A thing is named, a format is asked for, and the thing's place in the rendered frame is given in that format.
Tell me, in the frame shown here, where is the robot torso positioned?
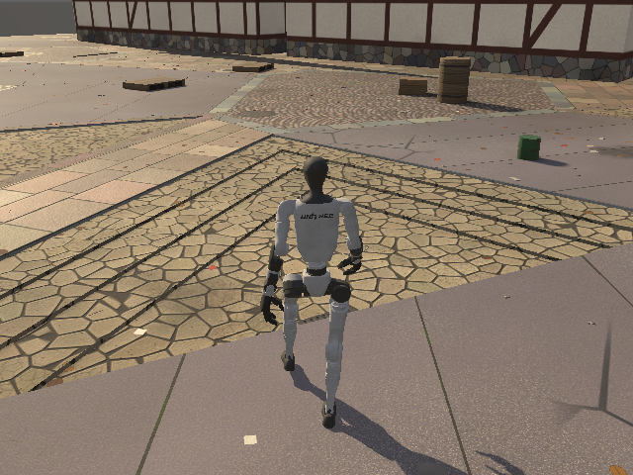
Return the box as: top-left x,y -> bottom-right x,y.
293,194 -> 339,297

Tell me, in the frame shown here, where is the robot right forearm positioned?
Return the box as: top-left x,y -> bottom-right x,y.
349,236 -> 363,264

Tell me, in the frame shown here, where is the robot right upper arm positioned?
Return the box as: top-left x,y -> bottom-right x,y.
336,198 -> 361,250

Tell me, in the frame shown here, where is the robot left upper arm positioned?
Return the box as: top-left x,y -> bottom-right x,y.
274,199 -> 296,256

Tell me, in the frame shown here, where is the robot left forearm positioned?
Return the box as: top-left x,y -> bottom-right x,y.
262,241 -> 284,297

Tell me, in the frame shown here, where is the left robot hand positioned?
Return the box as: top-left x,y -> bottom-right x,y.
260,294 -> 284,326

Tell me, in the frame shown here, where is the right robot hand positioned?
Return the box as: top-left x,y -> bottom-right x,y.
337,257 -> 362,275

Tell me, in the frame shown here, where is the left robot thigh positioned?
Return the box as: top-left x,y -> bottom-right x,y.
283,274 -> 304,320

